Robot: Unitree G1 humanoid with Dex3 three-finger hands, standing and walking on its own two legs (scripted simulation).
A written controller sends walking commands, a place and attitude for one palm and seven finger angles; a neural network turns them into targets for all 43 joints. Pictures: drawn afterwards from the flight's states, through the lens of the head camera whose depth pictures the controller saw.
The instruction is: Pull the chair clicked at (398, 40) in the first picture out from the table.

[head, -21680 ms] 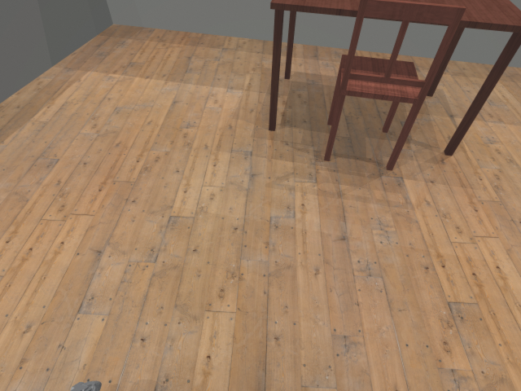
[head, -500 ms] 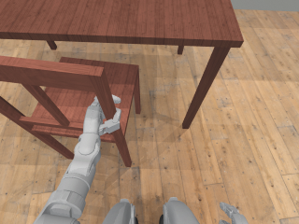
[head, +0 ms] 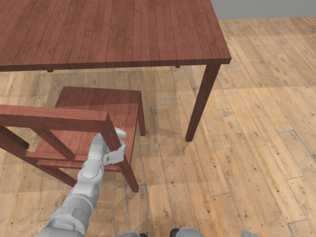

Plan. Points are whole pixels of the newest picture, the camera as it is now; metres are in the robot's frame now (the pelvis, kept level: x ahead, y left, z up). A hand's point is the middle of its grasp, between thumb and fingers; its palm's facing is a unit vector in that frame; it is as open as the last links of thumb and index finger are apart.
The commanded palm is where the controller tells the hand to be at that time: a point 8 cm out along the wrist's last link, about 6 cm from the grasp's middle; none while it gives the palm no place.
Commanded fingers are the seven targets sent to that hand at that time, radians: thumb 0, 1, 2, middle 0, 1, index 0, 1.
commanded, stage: step backward, pulling the chair out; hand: left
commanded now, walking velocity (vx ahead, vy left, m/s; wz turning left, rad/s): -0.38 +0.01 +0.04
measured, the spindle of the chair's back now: (56, 143) +0.39 +0.31 -0.09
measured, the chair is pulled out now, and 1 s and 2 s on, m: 0.07 0.16 0.21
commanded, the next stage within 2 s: none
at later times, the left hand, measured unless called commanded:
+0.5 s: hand (127, 177) +0.27 +0.08 -0.06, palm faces -0.13 -0.98 -0.13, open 6.0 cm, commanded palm +0.28 +0.14 -0.05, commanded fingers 0.00 0.90 0.90 -0.50 -1.45 -0.50 -1.45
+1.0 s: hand (127, 184) +0.25 +0.08 -0.06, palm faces -0.11 -0.99 -0.11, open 6.1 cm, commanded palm +0.25 +0.14 -0.06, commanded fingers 0.00 0.90 0.90 -0.50 -1.45 -0.50 -1.45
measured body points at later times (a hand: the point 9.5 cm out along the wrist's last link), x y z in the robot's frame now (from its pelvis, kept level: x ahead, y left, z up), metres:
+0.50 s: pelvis -0.05 +0.00 +0.00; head +0.01 +0.00 +0.45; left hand +0.27 +0.14 -0.05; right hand +0.04 -0.27 -0.12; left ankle +0.00 +0.08 -0.73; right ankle +0.02 -0.10 -0.73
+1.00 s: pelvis -0.08 +0.01 +0.00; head +0.00 +0.01 +0.44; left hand +0.25 +0.14 -0.05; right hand +0.02 -0.27 -0.12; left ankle -0.15 +0.17 -0.72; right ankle +0.02 -0.11 -0.73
